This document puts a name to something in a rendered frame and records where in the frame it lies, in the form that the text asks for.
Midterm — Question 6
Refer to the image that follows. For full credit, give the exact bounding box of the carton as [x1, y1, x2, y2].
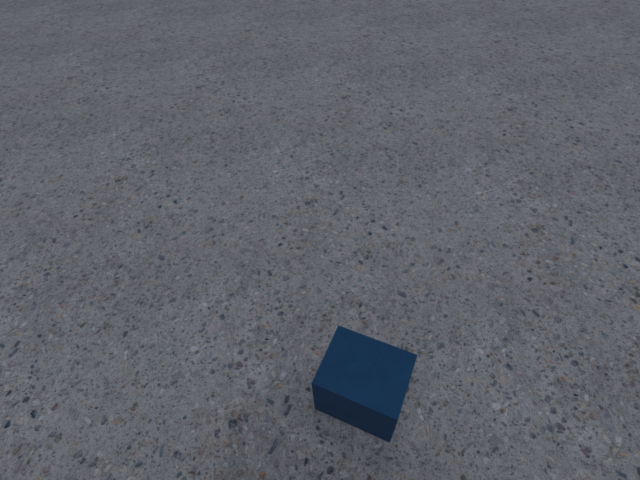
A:
[312, 325, 417, 442]

